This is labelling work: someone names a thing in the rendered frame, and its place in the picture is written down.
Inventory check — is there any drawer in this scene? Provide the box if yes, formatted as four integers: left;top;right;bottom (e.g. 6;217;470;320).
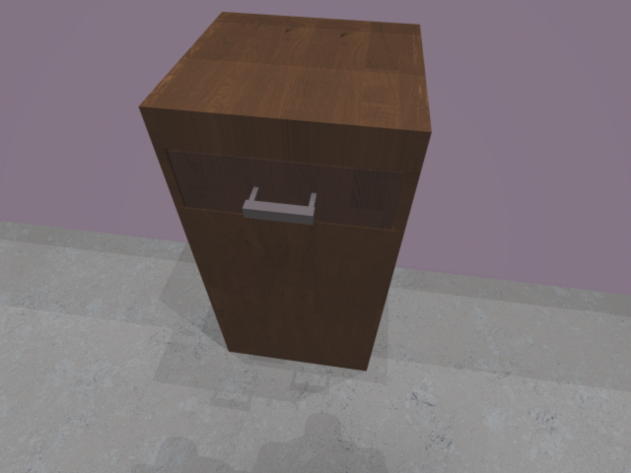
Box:
168;149;405;230

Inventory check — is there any cabinet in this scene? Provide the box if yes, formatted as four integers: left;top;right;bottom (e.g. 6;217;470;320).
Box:
139;12;432;371

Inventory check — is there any handle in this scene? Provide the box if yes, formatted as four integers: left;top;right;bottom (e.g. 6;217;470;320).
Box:
243;187;316;225

